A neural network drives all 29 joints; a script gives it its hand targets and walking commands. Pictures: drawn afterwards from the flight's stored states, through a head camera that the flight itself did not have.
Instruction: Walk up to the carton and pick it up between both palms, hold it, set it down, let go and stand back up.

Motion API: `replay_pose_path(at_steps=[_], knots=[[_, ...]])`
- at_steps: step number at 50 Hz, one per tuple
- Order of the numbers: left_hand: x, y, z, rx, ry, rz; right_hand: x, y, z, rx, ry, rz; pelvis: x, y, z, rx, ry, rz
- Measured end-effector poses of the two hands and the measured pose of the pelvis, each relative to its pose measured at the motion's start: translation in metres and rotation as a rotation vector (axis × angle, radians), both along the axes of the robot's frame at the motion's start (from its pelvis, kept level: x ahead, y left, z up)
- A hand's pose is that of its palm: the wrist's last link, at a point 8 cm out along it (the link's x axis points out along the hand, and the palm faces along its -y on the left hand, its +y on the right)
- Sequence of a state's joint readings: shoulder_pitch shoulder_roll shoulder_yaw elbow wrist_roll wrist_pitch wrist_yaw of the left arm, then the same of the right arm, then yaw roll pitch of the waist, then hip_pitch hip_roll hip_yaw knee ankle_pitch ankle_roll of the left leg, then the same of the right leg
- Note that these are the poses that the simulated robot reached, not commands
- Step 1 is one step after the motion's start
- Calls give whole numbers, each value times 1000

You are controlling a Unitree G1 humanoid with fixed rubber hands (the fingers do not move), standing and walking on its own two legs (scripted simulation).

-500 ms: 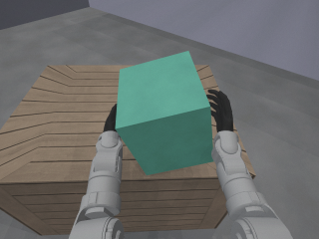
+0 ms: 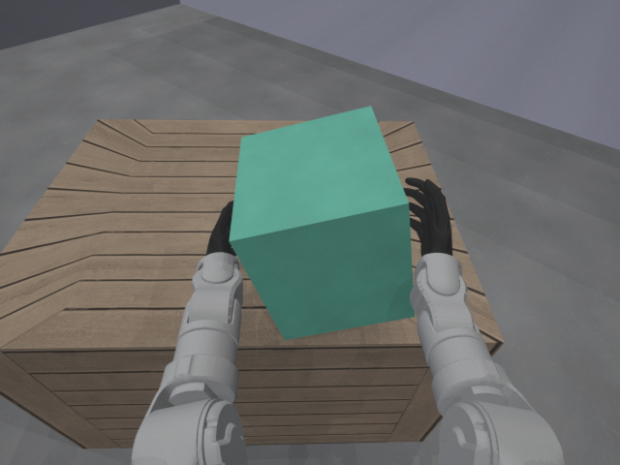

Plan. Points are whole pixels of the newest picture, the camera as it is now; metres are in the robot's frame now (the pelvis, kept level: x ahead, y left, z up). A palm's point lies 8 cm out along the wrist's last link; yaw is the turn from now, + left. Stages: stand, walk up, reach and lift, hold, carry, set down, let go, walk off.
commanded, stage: set down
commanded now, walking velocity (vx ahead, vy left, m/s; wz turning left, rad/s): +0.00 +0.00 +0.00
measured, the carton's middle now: (326, 225) +0.44 +0.01 +0.08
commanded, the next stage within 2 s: none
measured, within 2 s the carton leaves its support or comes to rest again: rests again in 1.98 s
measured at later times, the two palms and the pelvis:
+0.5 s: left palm (231, 251) +0.40 +0.14 +0.06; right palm (432, 241) +0.39 -0.14 +0.10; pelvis +0.01 +0.00 +0.00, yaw -2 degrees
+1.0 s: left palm (244, 251) +0.43 +0.13 +0.03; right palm (428, 244) +0.42 -0.15 +0.06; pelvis +0.02 +0.00 +0.00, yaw -2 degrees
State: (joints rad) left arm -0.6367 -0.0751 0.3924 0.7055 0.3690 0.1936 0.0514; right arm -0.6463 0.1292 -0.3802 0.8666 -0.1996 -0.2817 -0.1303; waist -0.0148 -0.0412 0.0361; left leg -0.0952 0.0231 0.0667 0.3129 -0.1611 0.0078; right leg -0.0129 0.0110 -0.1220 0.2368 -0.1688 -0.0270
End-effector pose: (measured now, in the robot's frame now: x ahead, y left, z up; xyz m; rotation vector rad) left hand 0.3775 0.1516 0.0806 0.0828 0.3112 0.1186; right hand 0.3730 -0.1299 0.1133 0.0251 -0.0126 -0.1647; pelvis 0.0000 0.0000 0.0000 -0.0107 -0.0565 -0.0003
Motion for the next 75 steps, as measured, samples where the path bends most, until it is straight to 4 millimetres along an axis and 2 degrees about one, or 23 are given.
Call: replay_pose_path(at_steps=[7,14,34,50,59,70,75], knots=[[6,-5,1,-18,2,-12,3,-5,4,-1,10,-12,-2,2,0,2,6,-16],[10,-6,-6,-38,15,-6,8,-6,1,2,33,-14,-1,3,0,5,18,-31],[36,-11,-25,-44,21,-5,29,-11,-26,-6,90,-24,14,0,-1,5,126,-33],[52,-17,-53,-34,50,-9,46,-17,-55,-8,131,-32,23,-4,-3,7,244,-34],[59,-23,-58,-34,44,-13,46,-25,-73,-9,166,-40,20,-6,-5,6,294,-32],[69,-24,-51,-47,12,-32,41,-28,-84,-13,212,-52,15,-7,-6,7,325,-24],[72,-23,-55,-59,22,-36,43,-27,-89,-17,230,-51,12,-4,-6,6,339,-25]])
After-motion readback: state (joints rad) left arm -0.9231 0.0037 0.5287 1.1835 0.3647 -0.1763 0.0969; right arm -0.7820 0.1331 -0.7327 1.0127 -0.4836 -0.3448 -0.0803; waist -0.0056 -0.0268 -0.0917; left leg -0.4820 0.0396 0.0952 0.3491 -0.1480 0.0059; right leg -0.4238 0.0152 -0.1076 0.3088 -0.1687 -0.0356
